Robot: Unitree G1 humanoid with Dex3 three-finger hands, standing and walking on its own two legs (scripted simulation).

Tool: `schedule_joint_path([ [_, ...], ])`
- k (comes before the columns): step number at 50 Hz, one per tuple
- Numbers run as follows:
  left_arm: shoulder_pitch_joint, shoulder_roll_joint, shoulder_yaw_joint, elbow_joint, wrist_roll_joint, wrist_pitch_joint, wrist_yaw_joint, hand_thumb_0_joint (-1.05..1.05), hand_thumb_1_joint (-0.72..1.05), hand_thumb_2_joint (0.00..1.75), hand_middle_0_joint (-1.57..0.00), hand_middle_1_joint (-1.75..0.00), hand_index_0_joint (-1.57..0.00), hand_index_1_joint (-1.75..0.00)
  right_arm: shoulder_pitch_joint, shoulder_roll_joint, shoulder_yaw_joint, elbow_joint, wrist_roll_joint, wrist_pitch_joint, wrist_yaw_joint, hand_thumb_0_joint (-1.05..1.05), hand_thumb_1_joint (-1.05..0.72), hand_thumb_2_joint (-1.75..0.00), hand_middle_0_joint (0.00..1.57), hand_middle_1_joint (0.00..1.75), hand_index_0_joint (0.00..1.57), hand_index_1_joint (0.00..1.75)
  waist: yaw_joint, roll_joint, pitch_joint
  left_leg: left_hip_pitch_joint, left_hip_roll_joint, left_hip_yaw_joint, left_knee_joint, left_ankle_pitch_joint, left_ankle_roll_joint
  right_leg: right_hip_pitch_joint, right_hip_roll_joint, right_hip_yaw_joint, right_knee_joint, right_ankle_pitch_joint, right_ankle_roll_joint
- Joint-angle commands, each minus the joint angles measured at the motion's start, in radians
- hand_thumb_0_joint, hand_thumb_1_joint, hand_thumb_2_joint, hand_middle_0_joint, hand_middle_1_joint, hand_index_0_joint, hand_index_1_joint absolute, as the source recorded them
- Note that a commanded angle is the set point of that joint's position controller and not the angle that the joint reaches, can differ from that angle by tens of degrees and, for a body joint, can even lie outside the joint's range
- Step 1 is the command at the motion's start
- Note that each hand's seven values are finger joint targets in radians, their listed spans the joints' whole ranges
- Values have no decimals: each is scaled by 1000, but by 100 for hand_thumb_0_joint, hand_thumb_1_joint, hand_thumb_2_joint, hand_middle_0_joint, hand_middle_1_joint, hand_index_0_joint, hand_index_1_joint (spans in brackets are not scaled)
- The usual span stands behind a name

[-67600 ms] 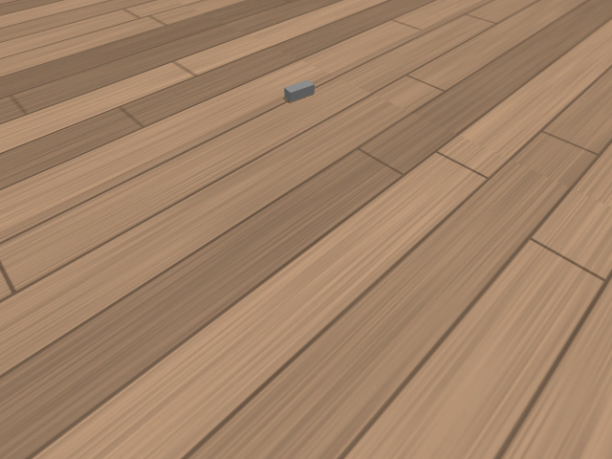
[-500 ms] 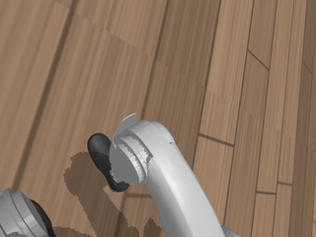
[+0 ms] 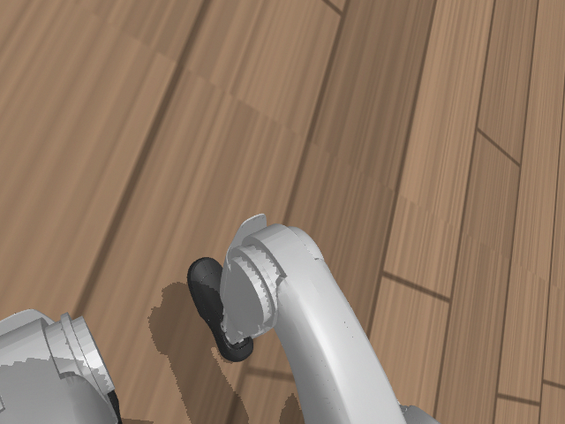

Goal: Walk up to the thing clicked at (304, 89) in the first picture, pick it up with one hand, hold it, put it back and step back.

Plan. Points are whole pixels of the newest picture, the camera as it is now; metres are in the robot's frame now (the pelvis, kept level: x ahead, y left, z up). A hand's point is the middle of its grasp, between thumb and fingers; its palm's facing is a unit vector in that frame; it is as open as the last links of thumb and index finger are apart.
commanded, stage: settle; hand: left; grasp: from above
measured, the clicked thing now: out of the picture +0.53 +0.34 -0.26
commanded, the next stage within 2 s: lift in 0.28 s
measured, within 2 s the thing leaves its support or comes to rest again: neither
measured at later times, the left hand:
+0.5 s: hand out of the picture +0.52 +0.32 -0.17, palm faces -0.19 -0.37 -0.91, open 10.2 cm
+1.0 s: hand out of the picture +0.43 +0.33 -0.03, palm faces -0.27 -0.35 -0.90, open 10.0 cm
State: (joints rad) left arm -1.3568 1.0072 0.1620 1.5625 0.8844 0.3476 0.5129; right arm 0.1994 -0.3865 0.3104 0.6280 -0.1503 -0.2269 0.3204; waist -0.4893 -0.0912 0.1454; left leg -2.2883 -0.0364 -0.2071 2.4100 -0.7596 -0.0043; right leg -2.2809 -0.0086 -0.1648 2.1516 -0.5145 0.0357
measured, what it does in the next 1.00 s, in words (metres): rises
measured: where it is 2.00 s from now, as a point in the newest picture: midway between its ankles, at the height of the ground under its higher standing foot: (171, 379)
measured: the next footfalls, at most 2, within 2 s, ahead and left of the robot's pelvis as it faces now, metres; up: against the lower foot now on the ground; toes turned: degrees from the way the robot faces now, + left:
none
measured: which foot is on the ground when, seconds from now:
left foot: down 0.00-1.00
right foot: down 0.00-1.00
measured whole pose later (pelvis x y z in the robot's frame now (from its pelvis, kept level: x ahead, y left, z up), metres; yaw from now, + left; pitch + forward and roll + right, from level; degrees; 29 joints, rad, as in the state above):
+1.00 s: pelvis +0.00 -0.01 +0.07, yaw +10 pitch +36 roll -3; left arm -0.97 0.54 0.07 1.26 0.83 0.38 0.24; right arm 0.24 -0.32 0.02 0.77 -0.03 -0.09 0.16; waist -0.22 0.08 -0.18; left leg -2.06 -0.05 -0.05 2.14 -0.71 0.00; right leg -2.11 -0.04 -0.02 2.02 -0.54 0.02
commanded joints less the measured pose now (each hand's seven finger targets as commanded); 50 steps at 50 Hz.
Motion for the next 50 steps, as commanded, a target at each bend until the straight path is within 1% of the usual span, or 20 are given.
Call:
schedule_joint_path([
  [1, -283, 123, -51, -136, 35, 13, 0, 0, 41, 79, -78, -83, -81, -80, 276, -302, -111, 83, 9, 17, -10, 0, -88, -89, 20, 30, 20, 30, -30, 653, -707, 491, 36, 87, -277, 372, -11, 493, 50, -57, -106, 217, -64],
  [4, -290, 70, -72, -104, 29, 13, -25, 0, 42, 74, -78, -83, -82, -78, 284, -295, -120, 83, 9, 25, -20, 0, -87, -89, 20, 30, 20, 30, -41, 585, -697, 455, 31, 91, -278, 350, -1, 497, 53, -51, -105, 209, -60],
  [8, -328, 66, -64, -137, 33, -6, -34, 0, 38, 67, -73, -82, -78, -76, 289, -297, -131, 98, 7, 24, -32, 0, -87, -89, 20, 30, 20, 30, -39, 551, -718, 451, 22, 85, -295, 299, 6, 472, 46, -48, -102, 161, -58],
  [12, -379, 66, -66, -133, 44, -17, -28, 0, 37, 70, -74, -81, -78, -77, 263, -296, -149, 105, 19, 19, -57, 0, -87, -89, 20, 30, 20, 30, -12, 586, -756, 494, 23, 86, -323, 222, -4, 426, 43, -47, -86, 101, -64],
  [17, -412, 72, -51, -191, 72, -11, -12, 0, 44, 75, -80, -81, -84, -78, 260, -277, -169, 109, 28, 20, -74, 0, -87, -89, 20, 30, 20, 30, 11, 635, -808, 512, 16, 120, -321, 227, -6, 426, 40, -25, -78, 104, -68],
  [19, -426, 102, -24, -221, 77, -4, -4, 0, 50, 69, -82, -90, -89, -82, 264, -275, -181, 119, 32, 20, -79, 0, -90, -90, 20, 30, 20, 30, 28, 634, -837, 507, 13, 130, -316, 232, -3, 425, 36, -17, -78, 107, -66],
  [20, -413, 84, -25, -180, 77, 5, -3, 0, 42, 77, -76, -82, -81, -76, 269, -267, -183, 121, 32, 20, -81, 0, -86, -88, 20, 30, 20, 30, 33, 626, -848, 490, 10, 146, -317, 230, -2, 447, 38, -9, -85, 107, -67],
  [23, -392, 80, -6, -218, 59, 26, -16, 0, 52, 66, -82, -86, -88, -79, 284, -254, -203, 138, 34, 24, -80, 0, -89, -90, 20, 30, 20, 30, 63, 614, -903, 488, 7, 162, -314, 283, -1, 478, 32, 4, -86, 140, -66],
  [26, -384, 76, 1, -268, 53, 51, -42, 0, 51, 64, -80, -86, -87, -79, 295, -243, -225, 132, 44, 37, -77, 0, -89, -90, 20, 30, 20, 30, 104, 629, -1031, 517, 5, 184, -311, 354, 1, 574, 29, 26, -92, 207, -68],
  [29, -310, 33, -16, -231, 55, 61, -88, 0, 50, 62, -81, -81, -87, -75, 290, -237, -245, 137, 59, 53, -77, 0, -89, -90, 20, 30, 20, 30, 122, 583, -1017, 500, 0, 188, -323, 367, 6, 572, 27, 31, -95, 212, -73],
  [30, -324, 70, -2, -285, 62, 53, -101, 0, 50, 60, -81, -79, -87, -73, 310, -230, -253, 155, 60, 59, -81, 0, -89, -90, 20, 30, 20, 30, 134, 578, -1043, 514, 0, 192, -329, 377, 7, 602, 29, 38, -103, 223, -73],
  [35, -235, 17, -13, -330, 73, 22, -186, 0, 54, 58, -85, -75, -90, -68, 320, -223, -290, 147, 77, 94, -94, 0, -89, -90, 20, 30, 20, 30, 165, 509, -1016, 526, -7, 203, -372, 372, 12, 608, 19, 53, -150, 192, -82],
  [38, -205, -88, -50, -376, 50, 6, -217, 0, 54, 58, -85, -75, -90, -69, 316, -213, -320, 135, 90, 112, -107, 0, -88, -90, 20, 30, 20, 30, 173, 486, -1015, 581, -11, 193, -420, 346, 7, 559, 12, 46, -182, 141, -89],
  [40, -183, -140, -75, -396, 37, -2, -222, 0, 54, 55, -85, -72, -90, -66, 297, -202, -339, 115, 102, 119, -120, 0, -88, -90, 20, 30, 20, 30, 187, 452, -1008, 594, -12, 180, -463, 281, 10, 530, 7, 45, -212, 87, -89],
  [41, -140, -83, -43, -408, 36, -1, -223, 0, 54, 55, -85, -71, -90, -65, 306, -190, -344, 136, 106, 124, -123, 0, -88, -89, 20, 30, 20, 30, 210, 440, -1025, 598, -12, 184, -491, 241, 15, 570, 9, 55, -226, 57, -82],
  [42, -157, -166, -78, -427, 23, -4, -225, 0, 55, 58, -87, -72, -92, -67, 303, -183, -355, 126, 110, 125, -130, 0, -88, -90, 20, 30, 20, 30, 202, 433, -1034, 610, -13, 185, -506, 238, 15, 564, 4, 59, -239, 68, -80],
  [43, -158, -166, -72, -474, 6, -6, -223, 0, 57, 58, -88, -71, -93, -66, 299, -165, -359, 127, 112, 126, -134, 0, -89, -90, 20, 30, 20, 30, 220, 433, -1068, 623, -15, 191, -533, 223, 16, 614, 6, 66, -257, 58, -76],
  [45, -133, -229, -103, -502, -19, 7, -222, 0, 59, 58, -90, -70, -94, -65, 265, -161, -369, 105, 122, 122, -149, 0, -88, -90, 20, 30, 20, 30, 217, 397, -1065, 659, -16, 185, -569, 201, 19, 628, 3, 72, -304, 50, -71],
  [47, -91, -227, -109, -518, -29, 16, -221, 0, 56, 52, -87, -66, -92, -61, 232, -159, -374, 103, 131, 120, -170, 0, -88, -89, 20, 30, 20, 30, 230, 372, -1024, 657, -17, 173, -622, 144, 19, 635, 2, 79, -346, 7, -68],
  [50, -79, -228, -117, -631, -33, 25, -215, 0, 60, 52, -92, -61, -96, -57, 202, -141, -379, 96, 146, 118, -203, 0, -88, -89, 20, 30, 20, 30, 260, 385, -1066, 742, -13, 163, -700, 111, 14, 688, 4, 90, -401, -13, -67],
])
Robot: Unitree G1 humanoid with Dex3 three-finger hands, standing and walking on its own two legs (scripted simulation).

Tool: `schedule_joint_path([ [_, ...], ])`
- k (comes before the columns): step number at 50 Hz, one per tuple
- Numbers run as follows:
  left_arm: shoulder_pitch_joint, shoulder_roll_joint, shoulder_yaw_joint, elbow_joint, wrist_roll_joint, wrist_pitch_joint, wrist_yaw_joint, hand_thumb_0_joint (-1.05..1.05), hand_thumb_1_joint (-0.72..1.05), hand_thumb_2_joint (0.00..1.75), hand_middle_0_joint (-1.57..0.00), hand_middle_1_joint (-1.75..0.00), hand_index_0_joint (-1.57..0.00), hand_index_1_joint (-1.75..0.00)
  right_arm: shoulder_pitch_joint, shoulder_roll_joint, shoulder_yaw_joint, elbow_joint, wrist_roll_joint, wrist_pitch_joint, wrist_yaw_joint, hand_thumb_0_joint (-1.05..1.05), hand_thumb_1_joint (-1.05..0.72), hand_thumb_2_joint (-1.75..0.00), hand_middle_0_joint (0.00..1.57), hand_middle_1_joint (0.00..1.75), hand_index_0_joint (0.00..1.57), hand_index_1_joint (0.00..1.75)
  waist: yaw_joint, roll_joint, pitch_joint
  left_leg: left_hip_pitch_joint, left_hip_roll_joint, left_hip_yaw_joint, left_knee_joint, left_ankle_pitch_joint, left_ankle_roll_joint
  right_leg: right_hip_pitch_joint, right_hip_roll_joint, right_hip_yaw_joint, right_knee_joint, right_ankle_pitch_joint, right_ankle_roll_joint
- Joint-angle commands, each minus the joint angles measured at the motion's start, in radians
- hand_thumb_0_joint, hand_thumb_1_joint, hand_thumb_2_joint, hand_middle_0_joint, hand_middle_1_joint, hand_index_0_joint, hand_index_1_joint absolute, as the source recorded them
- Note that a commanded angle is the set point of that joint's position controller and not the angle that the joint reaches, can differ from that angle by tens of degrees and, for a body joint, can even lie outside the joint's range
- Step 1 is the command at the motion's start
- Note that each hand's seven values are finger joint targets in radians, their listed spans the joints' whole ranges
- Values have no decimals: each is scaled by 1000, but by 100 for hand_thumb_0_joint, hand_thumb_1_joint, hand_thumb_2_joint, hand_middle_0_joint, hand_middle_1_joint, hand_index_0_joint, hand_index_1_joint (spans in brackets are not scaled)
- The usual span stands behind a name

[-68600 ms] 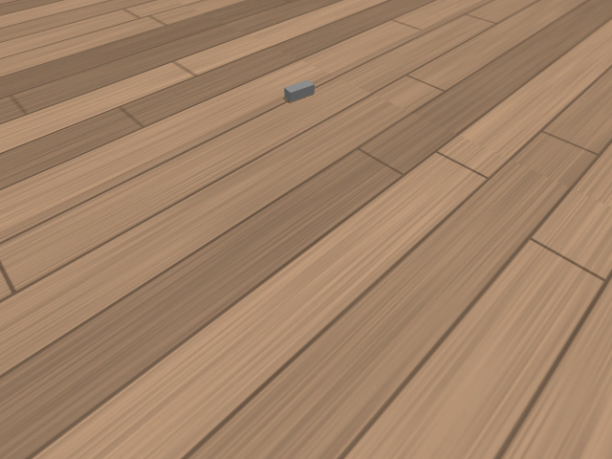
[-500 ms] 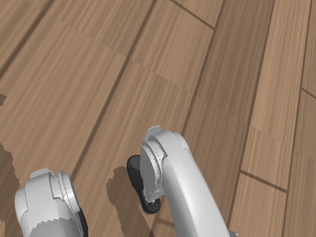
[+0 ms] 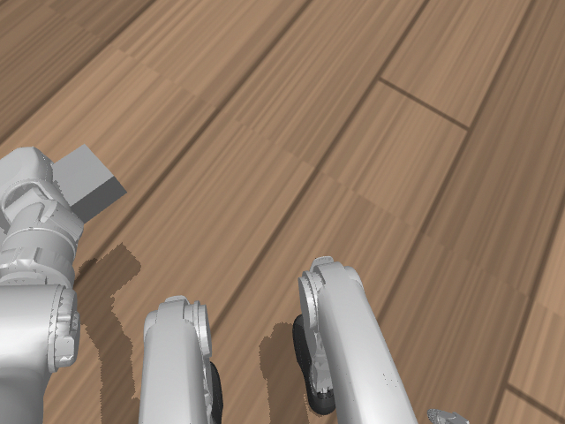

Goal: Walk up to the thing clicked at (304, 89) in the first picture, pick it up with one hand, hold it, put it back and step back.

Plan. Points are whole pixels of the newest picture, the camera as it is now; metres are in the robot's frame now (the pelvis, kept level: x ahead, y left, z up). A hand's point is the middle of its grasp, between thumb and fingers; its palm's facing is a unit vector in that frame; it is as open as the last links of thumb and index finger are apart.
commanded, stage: lift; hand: left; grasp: from above
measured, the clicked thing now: (55, 204) +0.49 +0.27 -0.13
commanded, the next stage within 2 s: hold in 1.02 s
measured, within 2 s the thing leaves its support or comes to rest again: neither
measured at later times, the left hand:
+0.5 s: hand out of the picture +0.43 +0.21 +0.12, palm faces -0.30 -0.33 -0.89, open 10.0 cm
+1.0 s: hand out of the picture +0.41 +0.21 +0.22, palm faces -0.37 -0.30 -0.88, open 10.0 cm
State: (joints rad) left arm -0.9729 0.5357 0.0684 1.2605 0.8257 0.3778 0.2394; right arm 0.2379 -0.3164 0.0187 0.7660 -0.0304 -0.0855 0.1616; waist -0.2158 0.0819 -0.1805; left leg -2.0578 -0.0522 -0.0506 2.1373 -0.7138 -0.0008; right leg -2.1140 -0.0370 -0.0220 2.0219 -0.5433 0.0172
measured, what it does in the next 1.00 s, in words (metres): rises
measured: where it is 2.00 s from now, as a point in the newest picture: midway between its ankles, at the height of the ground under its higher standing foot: (264, 407)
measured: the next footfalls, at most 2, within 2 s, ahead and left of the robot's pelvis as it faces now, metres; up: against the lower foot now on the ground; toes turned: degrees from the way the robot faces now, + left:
none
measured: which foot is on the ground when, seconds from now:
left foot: down 0.00-1.00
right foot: down 0.00-1.00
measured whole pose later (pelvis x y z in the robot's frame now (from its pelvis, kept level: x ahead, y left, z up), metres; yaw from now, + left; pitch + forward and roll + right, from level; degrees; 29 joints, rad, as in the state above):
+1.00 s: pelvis +0.07 -0.01 +0.31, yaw +0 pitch +13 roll +0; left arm -0.50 0.27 -0.15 1.01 0.71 0.49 0.26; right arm 0.26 -0.25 0.01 0.83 0.05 -0.12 -0.04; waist -0.10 0.03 -0.12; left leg -0.70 0.01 -0.03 0.91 -0.45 -0.01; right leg -0.77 0.01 -0.01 0.87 -0.34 0.00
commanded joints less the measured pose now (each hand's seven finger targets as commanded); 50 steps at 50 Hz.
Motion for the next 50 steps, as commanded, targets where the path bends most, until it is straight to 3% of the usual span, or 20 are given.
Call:
schedule_joint_path([
  [1, -433, 245, -24, -351, 23, 5, 63, 0, 62, 53, -94, -61, -98, -57, 147, -207, -89, -39, 33, -25, -56, 0, -88, -89, 20, 30, 20, 30, -2, 196, -739, 535, 3, 6, -448, 59, 10, 537, 33, -49, -300, 7, -49],
  [4, -343, 190, -49, -415, 5, 39, 75, 0, 67, 53, -98, -60, -102, -56, 115, -177, -82, -45, 47, -36, -93, 0, -88, -89, 20, 30, 20, 30, 8, 149, -729, 584, 3, 28, -510, 77, 11, 646, 38, -35, -390, 6, -47],
  [5, -351, 200, -40, -438, -3, 53, 83, 0, 69, 52, -100, -58, -104, -54, 104, -177, -81, -39, 49, -37, -108, 0, -88, -89, 20, 30, 20, 30, 7, 135, -706, 617, 4, 21, -533, 74, 11, 656, 37, -33, -417, 7, -45],
  [8, -291, 132, -62, -411, -27, 95, 102, 0, 71, 53, -101, -61, -105, -57, 83, -151, -69, -22, 53, -51, -142, 0, -88, -89, 20, 30, 20, 30, 6, 92, -656, 674, 7, 25, -607, 94, 9, 750, 40, -28, -493, 22, -44],
  [9, -295, 145, -57, -427, -35, 105, 109, 0, 71, 55, -102, -62, -106, -58, 71, -146, -66, -18, 53, -55, -152, 0, -88, -89, 20, 30, 20, 30, 23, 83, -657, 697, 9, 34, -623, 99, 12, 785, 43, -21, -527, 24, -42],
  [12, -238, 96, -75, -386, -50, 141, 130, 0, 74, 59, -103, -67, -108, -62, 53, -119, -55, -2, 56, -66, -166, 0, -88, -89, 20, 30, 20, 30, 42, 61, -656, 748, 9, 57, -672, 162, 13, 916, 43, -1, -604, 76, -41],
  [19, -135, 37, -88, -303, -92, 194, 144, 0, 78, 68, -108, -70, -111, -66, 29, -81, -50, 33, 62, -80, -184, 0, -88, -89, 20, 30, 20, 30, 78, 23, -551, 922, 21, 52, -836, 277, 10, 1112, 48, 4, -773, 176, -42],
  [21, -138, -17, -117, -314, -105, 195, 145, 0, 77, 67, -107, -70, -110, -66, 27, -68, -47, 35, 64, -87, -187, 0, -88, -89, 20, 30, 20, 30, 70, 4, -509, 945, 24, 64, -879, 278, 17, 1168, 54, 13, -838, 178, -35],
  [22, -120, -6, -111, -291, -110, 199, 150, 0, 76, 66, -106, -71, -109, -67, 23, -70, -48, 33, 65, -88, -189, 0, -88, -89, 20, 30, 20, 30, 80, -24, -493, 953, 25, 61, -905, 261, 20, 1205, 55, 19, -870, 158, -33],
  [24, -87, -51, -122, -264, -137, 205, 157, 0, 75, 63, -103, -71, -108, -66, 18, -58, -49, 33, 65, -94, -191, 0, -88, -89, 20, 30, 20, 30, 84, -38, -461, 982, 27, 66, -944, 273, 19, 1251, 55, 24, -919, 169, -30],
  [27, -82, -76, -134, -270, -148, 203, 163, 0, 71, 62, -100, -73, -105, -67, 43, -56, -48, 42, 65, -99, -194, 0, -88, -89, 20, 30, 20, 30, 83, -32, -436, 1043, 26, 74, -996, 354, 16, 1324, 56, 24, -965, 260, -30],
  [28, -59, -53, -121, -266, -144, 206, 168, 0, 69, 62, -97, -74, -102, -68, 52, -62, -52, 38, 66, -97, -195, 0, -88, -89, 20, 30, 20, 30, 95, -33, -455, 1073, 23, 79, -1007, 382, 17, 1361, 54, 27, -980, 296, -30],
  [30, -47, -67, -131, -290, -140, 203, 167, 0, 71, 61, -99, -72, -104, -66, 63, -59, -53, 38, 69, -97, -194, 0, -87, -89, 20, 30, 20, 30, 100, -40, -467, 1122, 21, 81, -1044, 425, 17, 1428, 54, 32, -1011, 365, -29],
  [33, -17, -74, -145, -294, -129, 196, 161, 0, 73, 61, -100, -71, -105, -66, 74, -58, -49, 38, 64, -93, -194, 0, -87, -89, 20, 30, 20, 30, 100, -28, -403, 1188, 20, 70, -1123, 442, 11, 1455, 56, 16, -1063, 359, -34],
  [36, -7, -34, -142, -355, -111, 177, 147, 0, 70, 61, -98, -70, -103, -65, 76, -61, -52, 24, 70, -85, -194, 0, -87, -89, 20, 30, 20, 30, 120, -15, -401, 1257, 17, 75, -1178, 462, 13, 1526, 55, 26, -1117, 373, -33],
  [38, 13, -54, -167, -402, -103, 167, 128, 0, 71, 62, -99, -68, -103, -63, 68, -57, -48, 12, 75, -82, -196, 0, -87, -89, 20, 30, 20, 30, 111, -30, -403, 1312, 19, 69, -1209, 484, 15, 1575, 54, 23, -1145, 401, -27],
  [40, 8, -27, -162, -438, -93, 157, 112, 0, 66, 60, -96, -66, -100, -62, 69, -65, -51, 8, 80, -78, -199, 0, -87, -89, 20, 30, 20, 30, 114, -13, -393, 1359, 17, 69, -1242, 513, 13, 1604, 51, 26, -1169, 434, -28],
  [46, 113, -47, -196, -418, -55, 108, 67, 0, 58, 51, -93, -53, -95, -51, 47, -62, -52, -19, 85, -70, -212, 0, -87, -89, 20, 30, 20, 30, 124, -21, -272, 1479, 24, 51, -1352, 504, 8, 1611, 58, 10, -1268, 361, -31],
  [50, 140, -99, -216, -433, -71, 90, 55, 0, 57, 48, -92, -53, -95, -50, 38, -59, -52, -34, 87, -74, -209, 0, -87, -89, 20, 30, 20, 30, 134, -38, -241, 1540, 30, 42, -1416, 503, 6, 1648, 63, 4, -1317, 349, -32],
])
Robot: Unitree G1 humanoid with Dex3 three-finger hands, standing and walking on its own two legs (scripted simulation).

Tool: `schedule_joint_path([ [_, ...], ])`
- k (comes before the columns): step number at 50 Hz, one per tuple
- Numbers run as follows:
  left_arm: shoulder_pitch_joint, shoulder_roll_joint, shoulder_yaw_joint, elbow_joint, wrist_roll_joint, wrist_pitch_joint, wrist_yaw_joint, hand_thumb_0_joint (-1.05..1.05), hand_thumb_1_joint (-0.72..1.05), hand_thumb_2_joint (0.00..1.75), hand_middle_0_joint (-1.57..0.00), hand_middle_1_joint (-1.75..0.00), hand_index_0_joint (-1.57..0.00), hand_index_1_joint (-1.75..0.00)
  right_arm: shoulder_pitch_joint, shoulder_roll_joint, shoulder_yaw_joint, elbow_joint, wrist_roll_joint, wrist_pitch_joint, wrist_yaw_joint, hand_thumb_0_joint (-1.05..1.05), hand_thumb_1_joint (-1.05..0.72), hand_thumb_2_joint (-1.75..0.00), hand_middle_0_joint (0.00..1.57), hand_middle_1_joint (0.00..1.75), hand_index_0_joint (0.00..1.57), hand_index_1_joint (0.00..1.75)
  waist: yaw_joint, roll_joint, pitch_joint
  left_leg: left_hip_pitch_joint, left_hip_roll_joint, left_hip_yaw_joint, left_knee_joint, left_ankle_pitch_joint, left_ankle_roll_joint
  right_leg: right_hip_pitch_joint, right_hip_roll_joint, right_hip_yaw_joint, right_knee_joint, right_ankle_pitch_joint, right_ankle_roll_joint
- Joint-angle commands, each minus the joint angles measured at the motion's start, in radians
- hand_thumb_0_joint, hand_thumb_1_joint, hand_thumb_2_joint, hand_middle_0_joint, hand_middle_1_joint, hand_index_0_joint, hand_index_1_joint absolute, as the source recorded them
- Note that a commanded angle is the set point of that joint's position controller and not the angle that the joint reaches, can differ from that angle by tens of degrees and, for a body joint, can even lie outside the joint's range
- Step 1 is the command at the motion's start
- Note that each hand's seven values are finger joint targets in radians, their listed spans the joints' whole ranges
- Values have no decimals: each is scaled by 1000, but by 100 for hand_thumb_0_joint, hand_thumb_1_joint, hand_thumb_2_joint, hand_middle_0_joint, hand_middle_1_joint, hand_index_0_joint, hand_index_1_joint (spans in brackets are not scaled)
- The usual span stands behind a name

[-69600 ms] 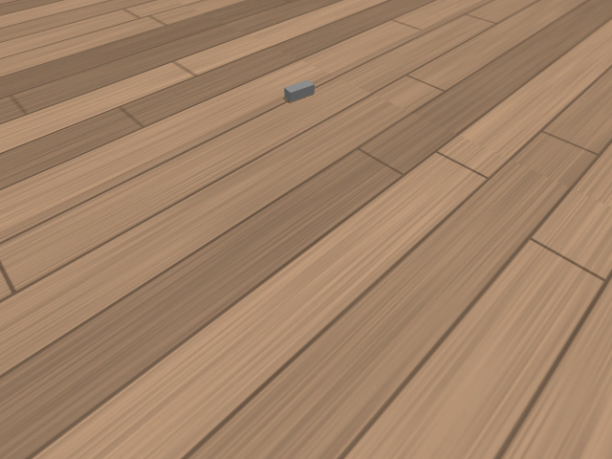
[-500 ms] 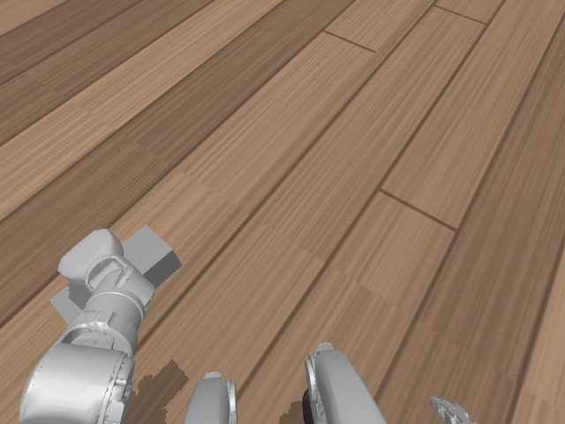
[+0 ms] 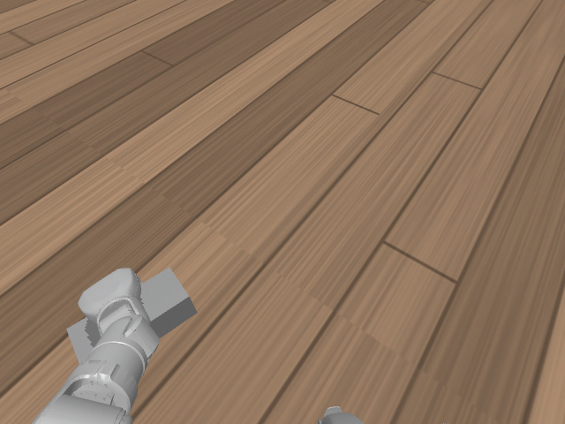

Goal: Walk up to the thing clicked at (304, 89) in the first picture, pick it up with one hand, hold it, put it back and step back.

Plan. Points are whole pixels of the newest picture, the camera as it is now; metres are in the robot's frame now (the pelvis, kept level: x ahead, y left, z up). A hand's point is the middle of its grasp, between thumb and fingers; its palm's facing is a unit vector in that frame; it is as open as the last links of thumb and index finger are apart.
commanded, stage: lift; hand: left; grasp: from above
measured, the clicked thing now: (136, 320) +0.34 +0.23 -0.12
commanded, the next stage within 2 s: hold in 0.02 s
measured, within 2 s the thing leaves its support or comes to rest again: neither
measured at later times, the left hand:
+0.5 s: hand (119, 306) +0.34 +0.23 -0.04, palm faces -0.33 -0.30 -0.89, open 10.0 cm
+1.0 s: hand (120, 304) +0.33 +0.22 -0.02, palm faces -0.31 -0.31 -0.90, open 10.0 cm
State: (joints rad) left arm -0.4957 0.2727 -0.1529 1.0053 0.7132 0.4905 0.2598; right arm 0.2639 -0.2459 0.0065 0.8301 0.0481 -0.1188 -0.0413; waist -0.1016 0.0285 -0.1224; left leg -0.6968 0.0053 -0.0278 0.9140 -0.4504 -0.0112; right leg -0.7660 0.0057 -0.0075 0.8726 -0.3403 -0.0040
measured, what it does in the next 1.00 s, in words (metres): stands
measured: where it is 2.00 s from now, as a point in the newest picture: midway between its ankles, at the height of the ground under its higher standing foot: outside the picture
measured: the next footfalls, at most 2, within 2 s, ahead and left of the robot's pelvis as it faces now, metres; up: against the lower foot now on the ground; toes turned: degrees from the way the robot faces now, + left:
none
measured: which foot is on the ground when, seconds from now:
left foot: down 0.00-1.00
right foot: down 0.00-1.00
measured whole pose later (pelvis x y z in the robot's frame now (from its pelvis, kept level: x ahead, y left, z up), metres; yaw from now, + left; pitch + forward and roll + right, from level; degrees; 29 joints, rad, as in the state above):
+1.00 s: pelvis +0.02 +0.00 +0.04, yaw +0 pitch +4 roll +0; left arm -0.43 0.19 -0.22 0.89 0.71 0.60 0.24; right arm 0.22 -0.26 0.01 0.81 0.04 -0.12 0.03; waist -0.02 0.05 -0.06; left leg -0.32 0.00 -0.02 0.58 -0.34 -0.01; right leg -0.41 0.00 0.00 0.59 -0.26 0.00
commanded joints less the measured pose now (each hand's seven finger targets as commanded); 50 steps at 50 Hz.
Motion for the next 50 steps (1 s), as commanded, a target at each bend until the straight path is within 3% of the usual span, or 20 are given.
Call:
schedule_joint_path([
  [1, -326, 168, 11, -168, 40, -24, 34, 0, 55, 48, -91, -54, -93, -51, 10, -129, -40, -96, 8, -43, -5, 0, -87, -89, 20, 30, 20, 30, 20, 24, -284, 182, -29, 21, -201, 252, 13, 303, 18, -8, -171, 155, -12],
  [6, -389, 164, 13, -184, 45, -22, 62, 0, 56, 48, -91, -56, -94, -52, -4, -133, -44, -100, 6, -46, 5, 0, -87, -89, 20, 30, 20, 30, 33, 42, -272, 248, -22, 16, -255, 270, 4, 318, 20, -16, -199, 165, -17],
  [12, -439, 166, 10, -222, 63, -17, 70, 0, 52, 47, -90, -51, -92, -49, -14, -137, -44, -96, 7, -48, 21, 0, -87, -89, 20, 30, 20, 30, 39, 43, -299, 309, -22, 18, -279, 370, -1, 371, 18, -15, -212, 248, -19],
  [16, -397, 136, -4, -203, 65, -3, 68, 0, 53, 45, -90, -50, -92, -48, -19, -138, -42, -98, 11, -48, 32, 0, -87, -89, 20, 30, 20, 30, 41, 16, -293, 337, -24, 16, -295, 410, -2, 414, 19, -18, -230, 286, -17],
  [21, -376, 142, 1, -210, 51, 19, 64, 0, 52, 46, -89, -51, -91, -49, -47, -134, -42, -110, 8, -44, 40, 0, -87, -89, 20, 30, 20, 30, 65, 12, -267, 344, -29, 23, -324, 383, 1, 453, 17, -12, -265, 270, -12],
  [22, -353, 125, -5, -186, 50, 27, 62, 0, 51, 47, -90, -51, -92, -49, -42, -137, -41, -111, 10, -44, 44, 0, -87, -89, 20, 30, 20, 30, 57, 3, -261, 349, -28, 25, -326, 401, 0, 458, 16, -11, -264, 284, -14],
  [30, -365, 153, 3, -242, 53, 49, 45, 0, 52, 50, -91, -54, -92, -53, -48, -139, -42, -122, 8, -43, 59, 0, -88, -89, 20, 30, 20, 30, 78, -6, -270, 358, -36, 38, -344, 443, 10, 535, 11, 1, -285, 357, -10],
  [32, -368, 129, -12, -266, 53, 52, 41, 0, 54, 51, -92, -54, -93, -53, -54, -136, -41, -129, 10, -48, 62, 0, -88, -89, 20, 30, 20, 30, 76, -2, -286, 384, -36, 33, -351, 469, 9, 552, 12, -4, -288, 384, -10],
  [37, -352, 131, -16, -286, 59, 68, 41, 0, 52, 53, -91, -54, -92, -53, -70, -137, -36, -133, 7, -42, 63, 0, -88, -89, 20, 30, 20, 30, 74, -21, -240, 386, -35, 38, -371, 437, 14, 561, 11, 1, -312, 363, -6],
  [45, -350, 132, -19, -326, 61, 96, 34, 0, 56, 59, -93, -60, -94, -59, -94, -137, -34, -141, 3, -44, 67, 0, -88, -89, 20, 30, 20, 30, 87, -10, -249, 413, -35, 41, -396, 424, 16, 584, 11, 3, -340, 346, -5],
  [46, -344, 109, -32, -309, 53, 104, 32, 0, 56, 58, -93, -61, -94, -59, -101, -133, -30, -141, 3, -45, 68, 0, -88, -89, 20, 30, 20, 30, 81, -26, -220, 402, -36, 40, -400, 407, 19, 579, 10, 3, -347, 335, -2],
  [47, -346, 130, -19, -316, 55, 107, 32, 0, 55, 58, -93, -60, -93, -59, -98, -138, -34, -138, 2, -46, 69, 0, -88, -89, 20, 30, 20, 30, 85, -12, -221, 408, -35, 44, -402, 407, 17, 574, 10, 5, -346, 331, -3],
  [50, -348, 107, -35, -306, 47, 114, 24, 0, 58, 57, -95, -61, -96, -60, -106, -137, -31, -139, 0, -51, 71, 0, -89, -89, 20, 30, 20, 30, 80, -19, -197, 410, -29, 38, -414, 392, 17, 556, 13, -1, -354, 305, -5],
])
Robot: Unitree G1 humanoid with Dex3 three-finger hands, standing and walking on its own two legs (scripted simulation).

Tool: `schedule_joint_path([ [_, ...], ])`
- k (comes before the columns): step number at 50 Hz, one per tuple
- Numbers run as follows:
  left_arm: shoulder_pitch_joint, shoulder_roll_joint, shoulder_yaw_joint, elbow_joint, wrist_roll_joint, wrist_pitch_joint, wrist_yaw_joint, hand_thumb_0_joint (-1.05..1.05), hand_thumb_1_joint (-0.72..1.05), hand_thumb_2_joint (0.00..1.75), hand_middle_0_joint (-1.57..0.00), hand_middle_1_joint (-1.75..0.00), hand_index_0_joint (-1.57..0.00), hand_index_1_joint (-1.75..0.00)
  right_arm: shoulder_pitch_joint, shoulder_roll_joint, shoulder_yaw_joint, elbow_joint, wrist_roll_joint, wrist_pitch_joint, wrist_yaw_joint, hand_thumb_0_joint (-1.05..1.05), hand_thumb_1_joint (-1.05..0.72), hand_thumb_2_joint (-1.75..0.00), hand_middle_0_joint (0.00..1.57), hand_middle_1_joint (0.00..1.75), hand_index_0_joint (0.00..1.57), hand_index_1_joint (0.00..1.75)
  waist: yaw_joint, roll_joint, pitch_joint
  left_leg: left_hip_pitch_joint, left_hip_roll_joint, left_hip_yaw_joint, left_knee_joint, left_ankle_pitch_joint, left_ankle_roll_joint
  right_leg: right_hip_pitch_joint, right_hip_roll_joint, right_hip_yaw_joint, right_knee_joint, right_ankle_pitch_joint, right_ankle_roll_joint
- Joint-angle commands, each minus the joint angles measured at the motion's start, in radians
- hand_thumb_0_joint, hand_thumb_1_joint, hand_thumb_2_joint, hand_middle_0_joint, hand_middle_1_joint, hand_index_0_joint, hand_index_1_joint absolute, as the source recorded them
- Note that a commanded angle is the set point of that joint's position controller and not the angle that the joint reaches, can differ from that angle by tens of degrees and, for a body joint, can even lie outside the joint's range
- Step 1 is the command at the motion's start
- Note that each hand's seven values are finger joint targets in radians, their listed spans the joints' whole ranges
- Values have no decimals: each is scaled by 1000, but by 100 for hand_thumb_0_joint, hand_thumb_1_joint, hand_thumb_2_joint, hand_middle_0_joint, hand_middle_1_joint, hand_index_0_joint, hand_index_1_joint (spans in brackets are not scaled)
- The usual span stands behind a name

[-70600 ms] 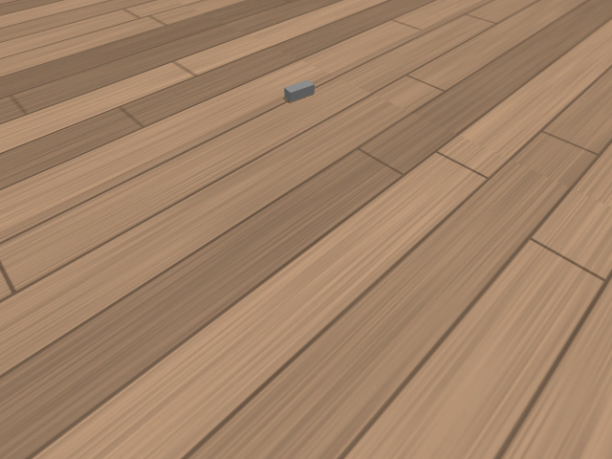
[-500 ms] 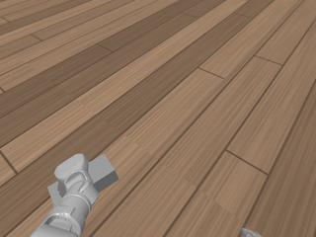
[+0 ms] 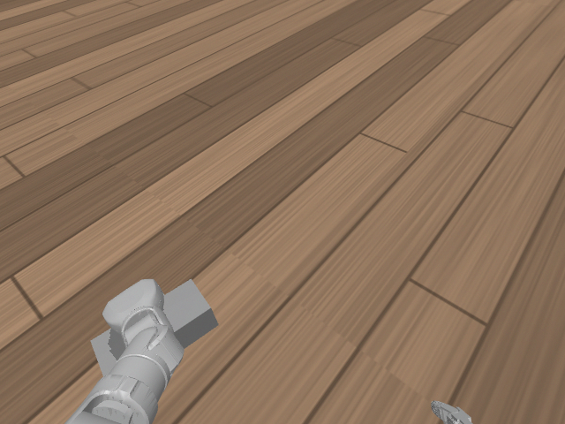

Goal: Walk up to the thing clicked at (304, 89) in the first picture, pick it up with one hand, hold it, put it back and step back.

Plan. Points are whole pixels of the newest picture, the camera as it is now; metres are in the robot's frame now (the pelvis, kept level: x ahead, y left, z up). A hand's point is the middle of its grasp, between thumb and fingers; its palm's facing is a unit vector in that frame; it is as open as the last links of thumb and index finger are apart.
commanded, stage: hold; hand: left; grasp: from above
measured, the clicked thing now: (158, 332) +0.32 +0.23 -0.09
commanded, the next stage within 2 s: crouch in 1.02 s
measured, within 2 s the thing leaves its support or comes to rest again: neither
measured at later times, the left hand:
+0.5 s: hand (149, 331) +0.30 +0.22 -0.04, palm faces -0.29 -0.32 -0.90, open 10.0 cm
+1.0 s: hand (148, 327) +0.30 +0.22 -0.04, palm faces -0.30 -0.33 -0.89, open 10.0 cm
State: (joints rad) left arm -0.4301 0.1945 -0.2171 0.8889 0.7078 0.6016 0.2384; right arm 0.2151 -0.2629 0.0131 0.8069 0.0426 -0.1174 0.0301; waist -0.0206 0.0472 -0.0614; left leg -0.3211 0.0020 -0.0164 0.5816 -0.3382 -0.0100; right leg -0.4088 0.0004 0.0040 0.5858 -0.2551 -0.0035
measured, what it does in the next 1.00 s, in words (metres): stands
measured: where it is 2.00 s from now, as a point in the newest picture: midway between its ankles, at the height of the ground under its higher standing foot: outside the picture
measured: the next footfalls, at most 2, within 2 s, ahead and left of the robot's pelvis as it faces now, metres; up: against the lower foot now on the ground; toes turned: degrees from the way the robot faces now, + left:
none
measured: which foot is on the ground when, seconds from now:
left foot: down 0.00-1.00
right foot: down 0.00-1.00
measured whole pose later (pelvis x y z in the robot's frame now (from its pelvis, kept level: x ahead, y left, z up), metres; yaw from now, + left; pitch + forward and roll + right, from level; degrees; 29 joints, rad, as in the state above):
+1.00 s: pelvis +0.00 +0.01 +0.00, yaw +0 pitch +3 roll +0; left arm -0.43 0.17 -0.27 0.79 0.70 0.74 0.18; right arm 0.17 -0.26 0.04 0.80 0.04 -0.14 0.06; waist 0.00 0.05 -0.04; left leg -0.28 0.00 -0.02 0.56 -0.33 0.00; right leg -0.35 -0.01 0.00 0.55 -0.24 0.00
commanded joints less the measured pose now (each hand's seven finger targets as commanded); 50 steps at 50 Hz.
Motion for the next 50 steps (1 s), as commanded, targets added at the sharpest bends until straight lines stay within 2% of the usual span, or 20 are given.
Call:
schedule_joint_path([
  [1, -418, 194, 34, -209, 54, 6, 45, 0, 58, 59, -94, -61, -95, -60, -60, -121, -38, -121, 7, -52, 1, 0, -89, -89, 20, 30, 20, 30, 7, -36, -273, 41, -29, 28, -83, 285, 16, 216, 16, -12, -73, 226, -5],
  [4, -405, 176, 25, -222, 49, 18, 41, 0, 60, 61, -96, -63, -97, -61, -85, -111, -31, -126, 7, -53, 4, 0, -89, -89, 20, 30, 20, 30, 5, -51, -272, 41, -34, 32, -86, 263, 22, 228, 11, -8, -85, 217, 1],
  [13, -414, 207, 31, -298, 66, 44, 38, 0, 67, 62, -101, -65, -102, -63, -120, -109, -25, -135, 12, -56, 2, 0, -89, -89, 20, 30, 20, 30, 16, -22, -286, 60, -35, 32, -96, 248, 20, 232, 10, -1, -91, 196, 3],
  [16, -390, 175, 9, -306, 61, 59, 30, 0, 66, 62, -101, -63, -101, -62, -129, -106, -18, -141, 11, -57, 3, 0, -89, -90, 20, 30, 20, 30, 12, -49, -273, 65, -32, 26, -97, 255, 21, 238, 13, -9, -91, 201, 3],
  [18, -397, 193, 16, -315, 60, 67, 26, 0, 66, 66, -101, -64, -101, -64, -130, -109, -20, -139, 13, -59, 4, 0, -89, -90, 20, 30, 20, 30, 21, -30, -271, 64, -33, 29, -97, 258, 22, 237, 12, -9, -94, 203, 2],
  [25, -411, 176, -2, -344, 54, 93, 8, 0, 71, 67, -104, -66, -105, -65, -146, -106, -14, -151, 11, -68, 9, 0, -89, -90, 20, 30, 20, 30, 27, -28, -262, 69, -24, 18, -107, 256, 17, 235, 20, -19, -95, 185, -4],
  [27, -380, 148, -9, -312, 52, 102, 2, 0, 70, 67, -103, -67, -104, -66, -149, -104, -16, -147, 11, -69, 13, 0, -89, -90, 20, 30, 20, 30, 18, -46, -259, 72, -24, 18, -104, 273, 17, 235, 21, -15, -89, 202, -3],
  [28, -407, 162, -10, -366, 53, 104, 1, 0, 73, 69, -104, -69, -106, -68, -153, -104, -15, -153, 12, -71, 13, 0, -89, -89, 20, 30, 20, 30, 32, -13, -277, 84, -24, 20, -105, 278, 15, 245, 20, -17, -89, 204, -5],
  [30, -387, 135, -19, -315, 45, 117, -1, 0, 72, 66, -105, -67, -106, -65, -147, -104, -13, -147, 9, -74, 15, 0, -89, -90, 20, 30, 20, 30, 19, -54, -246, 70, -23, 18, -102, 279, 18, 235, 20, -19, -90, 208, -3],
  [32, -426, 181, -3, -376, 50, 115, 0, 0, 73, 69, -106, -68, -106, -67, -151, -105, -12, -151, 11, -74, 16, 0, -89, -90, 20, 30, 20, 30, 36, -8, -264, 82, -27, 24, -106, 282, 17, 249, 17, -19, -94, 213, -6],
  [33, -406, 192, 7, -291, 54, 123, 1, 0, 72, 69, -106, -67, -106, -66, -144, -109, -11, -143, 10, -74, 14, 0, -89, -90, 20, 30, 20, 30, 22, -39, -242, 67, -23, 20, -104, 283, 17, 233, 20, -18, -89, 212, -4],
  [34, -390, 161, -11, -318, 53, 123, -5, 0, 73, 69, -106, -67, -107, -66, -150, -102, -8, -147, 9, -74, 16, 0, -89, -90, 20, 30, 20, 30, 28, -47, -233, 61, -24, 18, -105, 283, 18, 246, 19, -23, -90, 213, -5],
  [37, -431, 180, 1, -331, 70, 127, -1, 0, 74, 70, -106, -69, -107, -68, -139, -107, -15, -144, 9, -76, 21, 0, -89, -90, 20, 30, 20, 30, 28, -26, -293, 85, -27, 21, -93, 326, 17, 260, 17, -15, -78, 258, -6],
  [38, -415, 139, -16, -337, 57, 129, -2, 0, 75, 68, -106, -69, -107, -68, -145, -102, -14, -142, 8, -74, 24, 0, -89, -90, 20, 30, 20, 30, 24, -29, -290, 93, -24, 19, -93, 335, 14, 262, 19, -18, -73, 265, -8],
  [39, -444, 151, -17, -368, 55, 129, -4, 0, 75, 70, -107, -68, -108, -67, -147, -105, -12, -146, 9, -77, 23, 0, -89, -90, 20, 30, 20, 30, 23, -17, -292, 104, -22, 18, -96, 341, 14, 256, 21, -20, -75, 268, -9],
  [40, -447, 160, -8, -312, 57, 133, -3, 0, 74, 69, -106, -68, -107, -67, -137, -110, -14, -136, 9, -77, 24, 0, -89, -90, 20, 30, 20, 30, 15, -25, -272, 94, -20, 17, -96, 343, 12, 241, 21, -19, -75, 264, -10],
  [43, -450, 171, -1, -292, 63, 128, -2, 0, 74, 73, -107, -69, -108, -69, -128, -111, -17, -133, 6, -79, 26, 0, -89, -90, 20, 30, 20, 30, 21, -31, -277, 80, -20, 15, -95, 334, 13, 253, 20, -21, -74, 257, -11],
  [46, -429, 139, -20, -308, 56, 125, -6, 0, 77, 72, -109, -70, -110, -69, -132, -106, -15, -141, 5, -80, 27, 0, -89, -90, 20, 30, 20, 30, 26, -29, -270, 77, -20, 13, -99, 329, 13, 252, 20, -26, -77, 250, -13],
  [48, -431, 150, -11, -318, 58, 128, -1, 0, 75, 74, -108, -71, -108, -70, -140, -105, -16, -142, 7, -81, 29, 0, -89, -90, 20, 30, 20, 30, 35, -19, -280, 80, -24, 20, -97, 321, 14, 258, 18, -22, -82, 247, -11],
  [50, -406, 137, -12, -292, 57, 135, 4, 0, 75, 75, -107, -72, -108, -71, -138, -106, -17, -138, 6, -81, 31, 0, -89, -90, 20, 30, 20, 30, 26, -56, -276, 67, -27, 21, -91, 316, 20, 264, 16, -19, -85, 255, -7],
])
